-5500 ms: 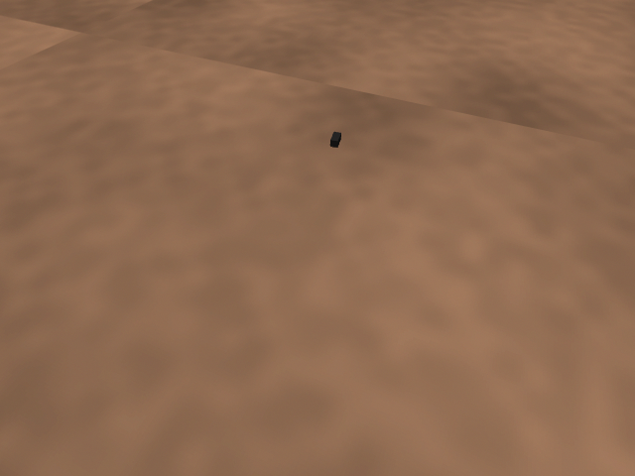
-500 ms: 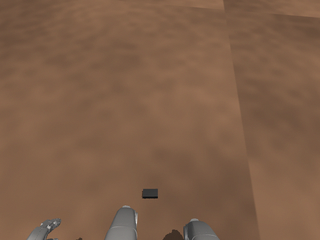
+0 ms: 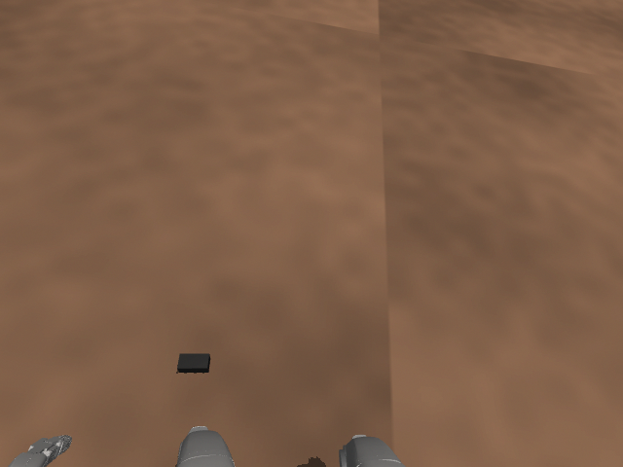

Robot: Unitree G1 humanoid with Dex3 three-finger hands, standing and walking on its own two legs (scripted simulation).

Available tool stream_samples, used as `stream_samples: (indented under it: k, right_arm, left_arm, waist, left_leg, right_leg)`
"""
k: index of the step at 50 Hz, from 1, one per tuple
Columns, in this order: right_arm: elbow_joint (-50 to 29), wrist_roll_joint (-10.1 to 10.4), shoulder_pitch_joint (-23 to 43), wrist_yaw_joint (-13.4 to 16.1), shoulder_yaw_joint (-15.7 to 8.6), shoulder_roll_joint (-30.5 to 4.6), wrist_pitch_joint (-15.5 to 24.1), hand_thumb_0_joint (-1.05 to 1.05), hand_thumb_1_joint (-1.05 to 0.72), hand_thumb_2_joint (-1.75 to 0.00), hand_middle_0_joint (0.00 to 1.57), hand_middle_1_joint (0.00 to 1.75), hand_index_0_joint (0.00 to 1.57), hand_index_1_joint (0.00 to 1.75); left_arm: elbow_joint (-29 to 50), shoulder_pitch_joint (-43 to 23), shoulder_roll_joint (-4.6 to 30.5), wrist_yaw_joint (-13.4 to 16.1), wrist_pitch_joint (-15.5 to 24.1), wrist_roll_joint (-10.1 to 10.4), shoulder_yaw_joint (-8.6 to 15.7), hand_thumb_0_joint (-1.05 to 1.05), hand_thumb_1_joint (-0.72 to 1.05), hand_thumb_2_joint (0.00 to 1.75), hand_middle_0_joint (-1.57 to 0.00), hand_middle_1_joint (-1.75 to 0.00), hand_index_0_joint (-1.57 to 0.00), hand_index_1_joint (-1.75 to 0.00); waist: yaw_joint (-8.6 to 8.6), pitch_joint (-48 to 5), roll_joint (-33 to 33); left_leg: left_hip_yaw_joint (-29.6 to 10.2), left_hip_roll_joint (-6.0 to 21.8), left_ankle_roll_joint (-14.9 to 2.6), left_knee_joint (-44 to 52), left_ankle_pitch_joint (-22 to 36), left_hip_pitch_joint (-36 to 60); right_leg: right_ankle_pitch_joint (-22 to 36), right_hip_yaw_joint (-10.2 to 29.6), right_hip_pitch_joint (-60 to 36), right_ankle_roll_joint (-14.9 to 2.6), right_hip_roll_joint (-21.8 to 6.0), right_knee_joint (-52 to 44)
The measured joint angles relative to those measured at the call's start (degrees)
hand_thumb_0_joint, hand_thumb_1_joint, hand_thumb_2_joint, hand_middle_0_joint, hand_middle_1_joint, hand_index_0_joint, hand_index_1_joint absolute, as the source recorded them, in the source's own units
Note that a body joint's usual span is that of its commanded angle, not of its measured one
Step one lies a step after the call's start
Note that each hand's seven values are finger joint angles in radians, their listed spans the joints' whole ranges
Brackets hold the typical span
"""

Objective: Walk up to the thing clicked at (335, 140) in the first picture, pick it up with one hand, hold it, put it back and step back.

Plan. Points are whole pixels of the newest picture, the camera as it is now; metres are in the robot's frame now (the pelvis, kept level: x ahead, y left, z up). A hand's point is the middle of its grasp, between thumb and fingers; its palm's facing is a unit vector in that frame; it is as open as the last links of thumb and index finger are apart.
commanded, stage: walk up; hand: left
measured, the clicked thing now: (194, 363) +0.46 +0.28 -0.71
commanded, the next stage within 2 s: none
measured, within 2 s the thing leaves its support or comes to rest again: neither
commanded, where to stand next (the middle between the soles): +0.10 +0.01 m, yaw +6 degrees
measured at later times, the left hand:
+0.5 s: hand out of the picture -0.02 +0.27 -0.09, palm faces +0.07 -0.84 -0.53, open 7.4 cm
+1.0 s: hand (98, 466) +0.14 +0.27 -0.13, palm faces +0.06 -0.92 -0.39, open 7.4 cm
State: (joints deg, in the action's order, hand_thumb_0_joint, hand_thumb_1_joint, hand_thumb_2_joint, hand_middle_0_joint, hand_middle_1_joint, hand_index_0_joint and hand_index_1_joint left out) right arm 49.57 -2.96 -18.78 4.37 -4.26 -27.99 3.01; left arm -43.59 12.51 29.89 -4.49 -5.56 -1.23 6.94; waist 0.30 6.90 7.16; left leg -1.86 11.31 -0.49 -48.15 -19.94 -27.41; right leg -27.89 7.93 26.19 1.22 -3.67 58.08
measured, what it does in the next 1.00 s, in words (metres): steps on the spot: right foot, then left foot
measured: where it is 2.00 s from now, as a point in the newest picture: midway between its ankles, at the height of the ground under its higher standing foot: outside the picture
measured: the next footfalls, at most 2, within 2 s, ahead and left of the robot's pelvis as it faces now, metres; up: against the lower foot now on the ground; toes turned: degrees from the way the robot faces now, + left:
right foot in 0.02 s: +0.05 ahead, -0.20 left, +0.00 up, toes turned +3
left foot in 0.52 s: +0.11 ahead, +0.12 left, +0.00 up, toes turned +7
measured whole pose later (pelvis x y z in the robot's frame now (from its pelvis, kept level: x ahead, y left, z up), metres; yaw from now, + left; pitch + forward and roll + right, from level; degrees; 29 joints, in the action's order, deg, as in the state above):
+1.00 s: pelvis +0.06 +0.00 +0.02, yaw +7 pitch -3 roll +0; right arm 53.3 0.5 -7.4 -0.7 -2.1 -22.5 -1.2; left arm -52.6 8.0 21.6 0.9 1.2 -1.4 0.8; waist 0.7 7.1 -0.2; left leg -0.1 -0.3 -2.1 -46.1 -23.7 -21.2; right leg -18.6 -1.3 22.9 0.8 -2.7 44.0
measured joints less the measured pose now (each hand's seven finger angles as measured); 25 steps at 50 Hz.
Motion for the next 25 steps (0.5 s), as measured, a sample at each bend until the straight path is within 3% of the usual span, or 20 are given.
stream_samples:
  k: [1,2,3,4,6,8,12,16,20,25]
  right_arm:
    - [-0.06,-0.40,0.38,-0.39,-0.11,-0.79,-0.48,0.01,-0.90,-0.90,0.21,0.30,0.21,0.30]
    - [0.23,-0.70,1.23,-0.60,-0.40,-1.93,-1.10,0.01,-0.90,-0.90,0.21,0.30,0.21,0.30]
    - [0.68,-0.74,1.95,-0.59,-0.81,-2.75,-1.91,0.01,-0.90,-0.90,0.21,0.30,0.21,0.30]
    - [1.14,-0.42,2.11,-0.49,-1.16,-2.89,-2.65,0.01,-0.90,-0.90,0.20,0.30,0.21,0.30]
    - [2.54,0.32,2.03,-0.79,-1.37,-2.14,-3.37,0.01,-0.90,-0.90,0.20,0.30,0.21,0.30]
    - [3.68,1.21,2.38,-1.82,-0.83,-1.60,-3.14,0.01,-0.91,-0.90,0.20,0.30,0.20,0.30]
    - [2.62,1.73,3.29,-4.35,-0.14,0.20,-2.54,0.01,-0.91,-0.90,0.20,0.30,0.20,0.30]
    - [0.98,1.14,4.47,-6.45,-0.04,2.24,-4.09,0.01,-0.91,-0.90,0.20,0.30,0.21,0.30]
    - [0.46,0.69,5.43,-7.41,-0.02,3.70,-5.72,0.01,-0.90,-0.90,0.20,0.30,0.21,0.30]
    - [0.52,1.05,7.94,-7.78,-0.12,4.26,-5.99,0.01,-0.90,-0.90,0.20,0.30,0.21,0.30]
  left_arm:
    - [-0.76,0.90,-0.10,0.17,0.64,0.21,0.05,0.00,0.91,0.90,-0.20,-0.30,-0.20,-0.30]
    - [-1.87,1.37,-1.10,0.69,1.40,0.10,0.18,0.00,0.91,0.90,-0.20,-0.30,-0.20,-0.30]
    - [-2.65,2.11,-2.33,1.17,2.09,-0.31,-0.07,0.00,0.91,0.90,-0.20,-0.30,-0.20,-0.30]
    - [-3.25,3.15,-3.42,1.53,2.70,-0.81,-0.64,0.00,0.91,0.90,-0.20,-0.30,-0.20,-0.30]
    - [-5.32,5.02,-5.71,2.02,3.42,-1.04,-2.07,0.00,0.91,0.90,-0.20,-0.30,-0.20,-0.30]
    - [-7.43,7.25,-8.15,2.49,4.59,-0.90,-3.16,0.00,0.90,0.90,-0.20,-0.30,-0.20,-0.30]
    - [-10.20,10.87,-9.83,3.66,7.70,-0.49,-3.93,0.00,0.90,0.90,-0.21,-0.30,-0.21,-0.30]
    - [-11.01,13.01,-8.79,5.49,9.38,-0.33,-3.51,0.00,0.90,0.90,-0.21,-0.31,-0.21,-0.30]
    - [-9.85,13.53,-6.99,6.64,9.82,-0.48,-2.60,0.00,0.90,0.90,-0.21,-0.31,-0.21,-0.30]
    - [-7.12,12.18,-5.27,7.11,9.57,-0.05,-2.64,0.00,0.90,0.90,-0.20,-0.30,-0.21,-0.30]
  waist:
    - [-0.12,-1.12,-0.45]
    - [-0.41,-1.33,-2.42]
    - [-0.37,-1.47,-4.49]
    - [-0.32,-2.14,-5.63]
    - [-1.25,-3.72,-6.88]
    - [-2.41,-5.07,-8.92]
    - [-3.26,-4.28,-11.62]
    - [-3.09,-1.89,-13.08]
    - [-2.94,0.09,-13.19]
    - [-3.12,1.70,-12.23]
  left_leg:
    - [-1.09,0.42,-0.57,-1.92,-2.31,-1.08]
    - [-3.65,0.98,-1.92,-5.12,-6.74,-2.25]
    - [-6.36,0.42,-2.68,-9.98,-10.98,-3.85]
    - [-7.91,-1.84,-2.65,-15.56,-12.17,-5.69]
    - [-7.55,-6.89,-2.05,-22.66,-9.61,-7.56]
    - [-5.30,-9.50,-1.54,-24.62,-4.52,-8.77]
    - [-2.49,-11.69,-0.85,-20.59,3.62,-9.71]
    - [-4.24,-11.86,0.06,-16.14,7.57,-9.70]
    - [-4.65,-10.90,0.32,-9.74,5.94,-7.20]
    - [-0.78,-9.36,-0.85,2.77,2.69,-0.48]
  right_leg:
    - [-0.52,-1.17,-2.99,0.31,-0.14,-5.24]
    - [-1.26,-2.22,-3.53,1.74,1.39,-5.27]
    - [-1.96,-3.50,-3.22,2.19,2.82,-3.19]
    - [-2.68,-4.56,-2.99,2.15,3.21,-1.54]
    - [-2.70,-5.47,-4.43,1.46,3.02,-2.34]
    - [-0.41,-5.80,-7.04,1.20,3.31,-7.11]
    - [3.84,-6.14,-11.97,0.70,3.12,-16.28]
    - [5.61,-6.80,-14.14,0.40,2.97,-20.83]
    - [4.65,-7.87,-14.40,0.62,1.85,-20.94]
    - [1.09,-9.29,-13.56,2.17,-0.61,-17.37]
